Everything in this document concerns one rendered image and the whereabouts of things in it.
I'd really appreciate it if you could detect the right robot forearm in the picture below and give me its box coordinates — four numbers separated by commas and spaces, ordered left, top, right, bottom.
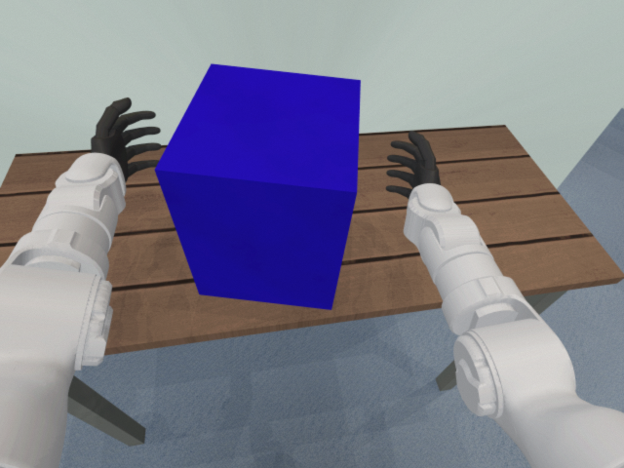
404, 183, 576, 388

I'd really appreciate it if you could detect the robot right hand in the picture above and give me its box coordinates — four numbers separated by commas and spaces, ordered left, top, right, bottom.
386, 131, 441, 199

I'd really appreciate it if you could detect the table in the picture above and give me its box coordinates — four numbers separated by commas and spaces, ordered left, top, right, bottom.
0, 125, 624, 447

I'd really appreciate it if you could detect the robot right upper arm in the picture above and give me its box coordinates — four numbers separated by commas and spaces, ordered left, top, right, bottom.
453, 318, 624, 468

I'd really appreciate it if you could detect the carton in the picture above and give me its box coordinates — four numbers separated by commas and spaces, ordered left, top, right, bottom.
155, 64, 361, 310

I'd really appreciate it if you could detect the left robot forearm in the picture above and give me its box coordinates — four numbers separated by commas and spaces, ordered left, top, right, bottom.
0, 153, 126, 281

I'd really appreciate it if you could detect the robot left upper arm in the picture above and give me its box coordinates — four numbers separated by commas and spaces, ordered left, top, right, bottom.
0, 264, 113, 468

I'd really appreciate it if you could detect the robot left hand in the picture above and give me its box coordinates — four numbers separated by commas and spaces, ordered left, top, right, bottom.
91, 97, 162, 182

